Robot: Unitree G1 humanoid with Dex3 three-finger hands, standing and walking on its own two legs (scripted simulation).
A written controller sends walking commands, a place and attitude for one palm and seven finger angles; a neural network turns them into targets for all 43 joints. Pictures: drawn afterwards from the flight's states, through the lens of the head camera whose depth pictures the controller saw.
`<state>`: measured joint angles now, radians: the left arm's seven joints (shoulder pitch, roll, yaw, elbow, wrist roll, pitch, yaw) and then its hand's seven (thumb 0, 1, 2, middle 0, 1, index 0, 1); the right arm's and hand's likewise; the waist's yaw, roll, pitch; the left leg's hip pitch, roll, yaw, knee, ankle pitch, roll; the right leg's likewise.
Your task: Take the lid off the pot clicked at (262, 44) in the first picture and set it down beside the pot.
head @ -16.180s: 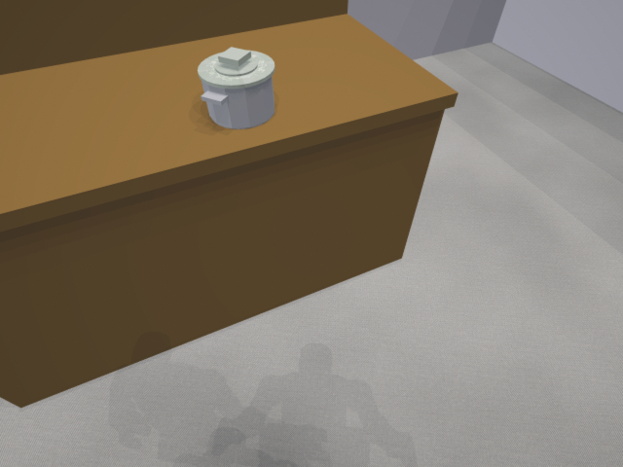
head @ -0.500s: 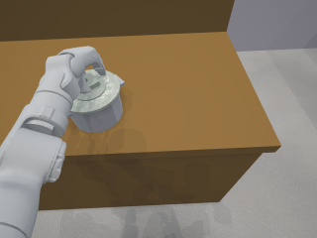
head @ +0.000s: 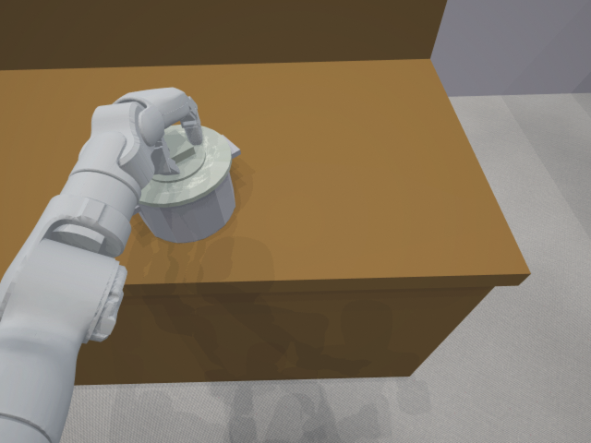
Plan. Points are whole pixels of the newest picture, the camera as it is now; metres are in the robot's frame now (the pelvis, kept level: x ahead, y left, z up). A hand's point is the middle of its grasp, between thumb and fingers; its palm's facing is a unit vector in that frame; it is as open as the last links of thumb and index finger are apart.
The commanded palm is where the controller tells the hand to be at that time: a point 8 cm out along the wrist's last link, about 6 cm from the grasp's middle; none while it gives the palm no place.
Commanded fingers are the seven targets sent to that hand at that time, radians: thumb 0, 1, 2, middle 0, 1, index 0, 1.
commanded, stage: close the fingers and squeeze the knob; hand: left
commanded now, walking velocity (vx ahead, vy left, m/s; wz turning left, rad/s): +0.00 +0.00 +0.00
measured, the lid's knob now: (170, 149) +0.51 +0.16 +0.12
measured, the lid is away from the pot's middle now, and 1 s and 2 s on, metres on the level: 0.00 0.00 0.02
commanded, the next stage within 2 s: lift the lid straight up in 0.84 s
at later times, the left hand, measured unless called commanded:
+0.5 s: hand (166, 150) +0.48 +0.15 +0.14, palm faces -0.40 -0.05 -0.92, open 7.9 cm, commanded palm +0.48 +0.16 +0.20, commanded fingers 0.00 0.35 0.93 -0.62 -1.03 -0.75 -1.09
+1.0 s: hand (167, 150) +0.48 +0.15 +0.14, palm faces -0.40 -0.05 -0.91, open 7.8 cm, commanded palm +0.49 +0.16 +0.20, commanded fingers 0.00 0.55 1.02 -0.70 -1.07 -0.86 -1.14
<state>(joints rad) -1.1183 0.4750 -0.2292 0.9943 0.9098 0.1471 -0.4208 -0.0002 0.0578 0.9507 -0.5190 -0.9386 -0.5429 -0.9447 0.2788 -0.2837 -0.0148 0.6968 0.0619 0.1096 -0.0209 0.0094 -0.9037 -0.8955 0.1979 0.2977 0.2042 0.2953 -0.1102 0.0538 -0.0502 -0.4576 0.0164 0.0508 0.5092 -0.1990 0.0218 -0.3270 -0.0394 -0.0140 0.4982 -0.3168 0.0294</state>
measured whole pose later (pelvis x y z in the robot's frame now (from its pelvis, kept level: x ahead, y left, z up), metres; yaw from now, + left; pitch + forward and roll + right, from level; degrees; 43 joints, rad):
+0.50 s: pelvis +0.00 +0.00 +0.00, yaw +0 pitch +8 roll +0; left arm -1.12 0.48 -0.24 1.01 0.92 0.15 -0.42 -0.01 0.13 0.84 -0.51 -0.97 -0.65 -1.04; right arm 0.30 -0.29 -0.02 0.70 0.06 0.10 -0.03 0.01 -0.90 -0.90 0.20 0.30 0.20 0.30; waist -0.12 0.06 -0.05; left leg -0.45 0.02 0.05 0.50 -0.20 0.02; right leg -0.33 -0.03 -0.01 0.50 -0.31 0.03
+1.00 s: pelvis +0.00 +0.00 +0.00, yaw +0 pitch +8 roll +0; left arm -1.12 0.47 -0.25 1.01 0.91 0.17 -0.42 0.03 0.14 0.84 -0.50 -0.97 -0.67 -1.05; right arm 0.28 -0.28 -0.01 0.71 0.06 0.10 -0.03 0.01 -0.90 -0.90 0.20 0.30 0.20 0.30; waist -0.11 0.06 -0.05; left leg -0.45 0.02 0.05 0.50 -0.20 0.02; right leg -0.32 -0.04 -0.01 0.50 -0.32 0.02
